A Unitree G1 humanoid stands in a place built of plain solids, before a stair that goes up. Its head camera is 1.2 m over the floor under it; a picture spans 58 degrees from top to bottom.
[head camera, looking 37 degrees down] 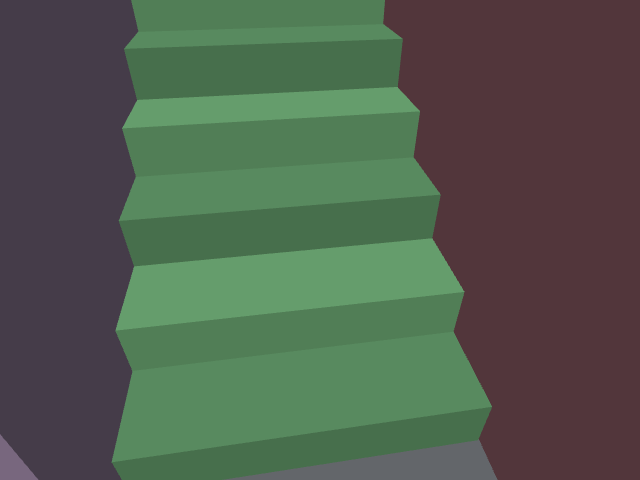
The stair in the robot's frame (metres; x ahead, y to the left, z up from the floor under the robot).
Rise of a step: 0.17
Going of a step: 0.26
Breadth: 0.96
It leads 9 degrees to the left of straight ahead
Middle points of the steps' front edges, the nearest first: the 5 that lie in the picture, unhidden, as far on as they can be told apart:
0.57 0.02 0.17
0.83 0.06 0.34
1.08 0.10 0.51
1.34 0.14 0.68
1.59 0.18 0.84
